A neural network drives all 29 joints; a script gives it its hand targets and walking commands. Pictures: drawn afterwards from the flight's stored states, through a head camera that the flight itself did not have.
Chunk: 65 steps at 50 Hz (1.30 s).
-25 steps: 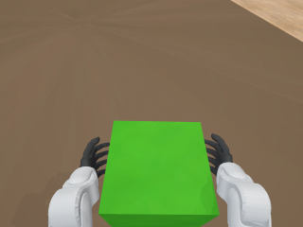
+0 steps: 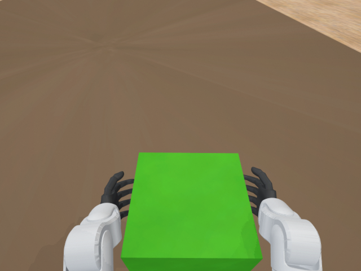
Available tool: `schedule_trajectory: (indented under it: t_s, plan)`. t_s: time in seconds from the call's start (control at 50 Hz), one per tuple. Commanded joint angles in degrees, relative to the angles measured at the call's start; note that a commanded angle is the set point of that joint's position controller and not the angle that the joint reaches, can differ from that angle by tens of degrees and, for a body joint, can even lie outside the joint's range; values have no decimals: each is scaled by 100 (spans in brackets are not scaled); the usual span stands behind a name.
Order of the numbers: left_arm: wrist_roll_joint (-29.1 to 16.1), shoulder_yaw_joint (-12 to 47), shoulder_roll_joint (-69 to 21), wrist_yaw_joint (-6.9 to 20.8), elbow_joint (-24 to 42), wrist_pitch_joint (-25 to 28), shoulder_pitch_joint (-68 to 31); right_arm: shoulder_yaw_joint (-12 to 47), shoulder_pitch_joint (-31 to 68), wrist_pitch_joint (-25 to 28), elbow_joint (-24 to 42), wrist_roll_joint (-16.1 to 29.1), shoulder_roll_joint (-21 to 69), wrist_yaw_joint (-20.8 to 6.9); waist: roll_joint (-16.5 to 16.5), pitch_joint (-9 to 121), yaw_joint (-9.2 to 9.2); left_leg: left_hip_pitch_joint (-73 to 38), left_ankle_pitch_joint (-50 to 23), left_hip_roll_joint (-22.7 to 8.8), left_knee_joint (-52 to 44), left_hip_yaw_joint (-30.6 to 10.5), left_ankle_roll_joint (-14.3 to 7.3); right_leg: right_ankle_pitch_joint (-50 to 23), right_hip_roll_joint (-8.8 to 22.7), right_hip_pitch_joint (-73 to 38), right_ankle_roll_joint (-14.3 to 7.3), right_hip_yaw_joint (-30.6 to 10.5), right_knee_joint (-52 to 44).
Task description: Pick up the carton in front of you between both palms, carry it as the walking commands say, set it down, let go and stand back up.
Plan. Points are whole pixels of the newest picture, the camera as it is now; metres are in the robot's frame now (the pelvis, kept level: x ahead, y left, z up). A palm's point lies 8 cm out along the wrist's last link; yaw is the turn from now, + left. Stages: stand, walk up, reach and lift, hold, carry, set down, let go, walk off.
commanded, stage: carry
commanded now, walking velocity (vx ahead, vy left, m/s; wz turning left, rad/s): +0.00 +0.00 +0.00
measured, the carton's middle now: (187, 224) +0.24 +0.00 +0.02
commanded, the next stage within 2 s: hold in 1.04 s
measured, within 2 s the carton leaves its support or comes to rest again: neither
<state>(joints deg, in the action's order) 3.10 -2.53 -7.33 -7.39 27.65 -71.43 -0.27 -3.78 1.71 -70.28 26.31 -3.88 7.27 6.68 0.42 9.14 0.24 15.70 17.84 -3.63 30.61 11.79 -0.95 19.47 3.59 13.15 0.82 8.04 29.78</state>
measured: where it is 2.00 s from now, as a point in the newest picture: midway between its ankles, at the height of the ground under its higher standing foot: outside the picture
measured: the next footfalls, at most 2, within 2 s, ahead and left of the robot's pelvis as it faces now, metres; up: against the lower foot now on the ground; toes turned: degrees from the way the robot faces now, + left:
none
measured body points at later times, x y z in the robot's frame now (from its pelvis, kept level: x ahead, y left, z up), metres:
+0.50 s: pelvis -0.02 -0.01 +0.00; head -0.04 -0.01 +0.45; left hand +0.25 +0.14 +0.05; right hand +0.26 -0.16 +0.05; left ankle -0.02 +0.10 -0.73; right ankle -0.05 -0.11 -0.73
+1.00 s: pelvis -0.04 +0.00 +0.00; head -0.05 +0.00 +0.45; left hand +0.26 +0.14 +0.03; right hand +0.27 -0.16 +0.03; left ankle -0.02 +0.10 -0.73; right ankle -0.05 -0.11 -0.73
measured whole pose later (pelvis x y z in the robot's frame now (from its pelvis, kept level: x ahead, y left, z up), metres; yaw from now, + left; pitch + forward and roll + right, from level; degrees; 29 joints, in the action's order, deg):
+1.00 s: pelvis -0.04 +0.00 +0.00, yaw +0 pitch +2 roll +0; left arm 12.5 -7.7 -7.8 -1.9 -7.0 -42.0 -10.2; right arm -9.7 11.7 -40.8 -8.5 -13.0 8.0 2.5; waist 0.0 4.5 -0.1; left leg 17.0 14.1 -3.9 29.4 11.5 -1.3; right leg 16.3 3.2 14.6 -0.1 8.4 29.2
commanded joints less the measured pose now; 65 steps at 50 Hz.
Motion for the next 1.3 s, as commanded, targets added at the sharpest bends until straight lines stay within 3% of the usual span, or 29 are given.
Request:
schedule_trajectory:
  t_s: [0.0, 0.14, 0.38, 0.64, 0.74, 0.88, 1.02, 1.04, 1.06, 1.08, 1.1, 1.12, 1.14, 1.16, 1.22, 1.28]
  plan:
    - [-1580, 3513, -4493, 635, 638, 194, -2292, 3622, 2017, 49, 599, 1658, 4539, -608, -144, 1129, -23, -843, -3294, -609, 77, -519, 91, -3778, 649, -325, -41, -421, -19]
    - [-1388, 3602, -4446, 885, 288, 457, -2314, 3686, 2085, 323, 257, 1511, 4467, -867, -95, 1095, -29, -771, -3065, -611, 58, -563, 47, -3350, 599, -348, -83, -426, 1]
    - [-865, 3093, -4325, 1252, -1041, 1405, -2757, 3183, 2604, 1291, -1144, 1013, 4371, -1266, -63, 812, -39, -637, -2051, -649, -402, -638, 12, -2161, 596, -270, -162, -489, -414]
    - [-329, 2391, -4643, 1650, -2925, 3000, -3594, 2421, 3386, 2859, -3075, 464, 4672, -1682, -58, 879, -29, -646, -1550, -648, -551, -675, -9, -1535, 566, -158, -183, -524, -567]
    - [-323, 2453, -4994, 1813, -3280, 3536, -3993, 2466, 3768, 3403, -3473, 424, 5006, -1844, -37, 1033, -29, -694, -1546, -649, -545, -691, -26, -1485, 548, -212, -197, -524, -534]
    - [-550, 2881, -5311, 1835, -2875, 3370, -3840, 2902, 3589, 3238, -3079, 633, 5318, -1876, -30, 1269, -37, -756, -1900, -665, -425, -680, -35, -1748, 553, -316, -170, -504, -406]
    - [-417, 2628, -5103, 1812, -2996, 3145, -3624, 2628, 3368, 3008, -3187, 495, 5115, -1849, -31, 1064, -34, -631, -1885, -665, -443, -685, -31, -1722, 558, -189, -155, -512, -410]
    - [-416, 2498, -5211, 1835, -2880, 3100, -3032, 2539, 2797, 2980, -3101, 483, 5235, -1864, -91, 520, 71, -1873, -3671, 762, -744, -1692, -64, -3299, -905, -664, -168, -1313, -721]
    - [-297, 2426, -5107, 1736, -2863, 3207, -3067, 2532, 2989, 3082, -2946, 452, 5010, -1844, 63, 844, 104, -2383, -3859, 722, -768, -1820, -59, -3699, -794, -622, -175, -1396, -696]
    - [-309, 2464, -5019, 1765, -2738, 3223, -3335, 2404, 2981, 3103, -3036, 367, 5044, -1822, -151, 707, -60, -2244, -3537, 612, -768, -1839, -10, -2847, -816, -756, -228, -1384, -802]
    - [-270, 2451, -5063, 1781, -2817, 3226, -3374, 2430, 3127, 3131, -3006, 350, 5024, -1829, -47, 541, 22, -2274, -3629, 683, -751, -1791, 23, -3031, -812, -601, -201, -1381, -819]
    - [-283, 2440, -5070, 1774, -2866, 3256, -3403, 2427, 3185, 3164, -3035, 389, 5050, -1827, -72, 661, -9, -2449, -3821, 715, -719, -1799, 42, -3229, -828, -644, -162, -1402, -850]
    - [-280, 2345, -5046, 1708, -2984, 3302, -3236, 2498, 3237, 3199, -3077, 462, 4927, -1835, 124, 717, 89, -2648, -3351, 738, -870, -1778, 21, -3108, -794, -693, -157, -1423, -853]
    - [-323, 2508, -5030, 1761, -2840, 3307, -3596, 2436, 3257, 3223, -3136, 414, 5083, -1827, -83, 684, -52, -2324, -2811, 695, -892, -1772, 61, -2283, -841, -891, -172, -1374, -982]
    - [-380, 2551, -5197, 1825, -2925, 3300, -3737, 2469, 3412, 3237, -3231, 428, 5221, -1865, -23, 682, -27, -2454, -3117, 755, -840, -1779, 85, -2558, -871, -682, -147, -1411, -960]
    - [-331, 2494, -5225, 1833, -3063, 3274, -3727, 2321, 3409, 3230, -3420, 334, 5232, -1868, 2, 604, -37, -2338, -2685, 744, -882, -1752, 90, -2196, -848, -738, -175, -1406, -1007]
